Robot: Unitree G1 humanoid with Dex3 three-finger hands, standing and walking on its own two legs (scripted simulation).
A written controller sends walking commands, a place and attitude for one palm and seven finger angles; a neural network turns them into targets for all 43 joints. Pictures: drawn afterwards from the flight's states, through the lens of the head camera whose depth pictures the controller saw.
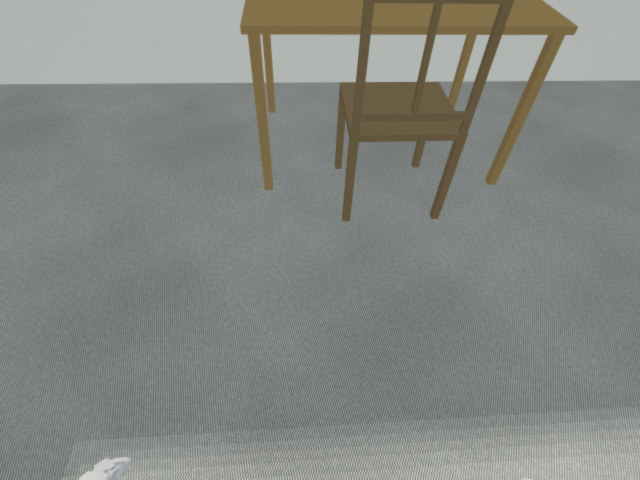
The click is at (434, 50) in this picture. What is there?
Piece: chair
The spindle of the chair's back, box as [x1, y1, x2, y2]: [411, 4, 442, 113]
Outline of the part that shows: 442,4 434,4 411,108 412,113 417,113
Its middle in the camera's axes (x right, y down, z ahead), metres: +0.33 -0.56 +1.24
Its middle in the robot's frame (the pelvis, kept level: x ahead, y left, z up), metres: +1.32 -0.27 -0.06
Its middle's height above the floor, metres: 0.71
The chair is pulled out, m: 0.00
